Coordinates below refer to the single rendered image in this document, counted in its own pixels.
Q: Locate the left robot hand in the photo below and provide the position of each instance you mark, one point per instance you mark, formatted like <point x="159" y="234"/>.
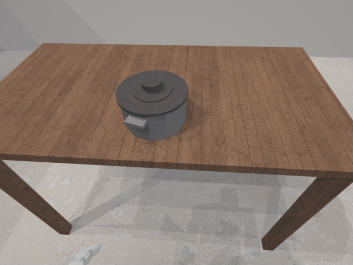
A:
<point x="85" y="254"/>

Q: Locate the pot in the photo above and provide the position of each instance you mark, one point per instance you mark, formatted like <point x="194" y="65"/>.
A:
<point x="158" y="127"/>

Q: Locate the lid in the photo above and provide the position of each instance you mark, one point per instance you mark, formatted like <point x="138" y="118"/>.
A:
<point x="132" y="98"/>

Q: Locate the table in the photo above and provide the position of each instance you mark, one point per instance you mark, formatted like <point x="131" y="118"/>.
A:
<point x="250" y="109"/>

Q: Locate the knob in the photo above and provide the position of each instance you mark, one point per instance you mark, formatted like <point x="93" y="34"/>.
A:
<point x="151" y="83"/>

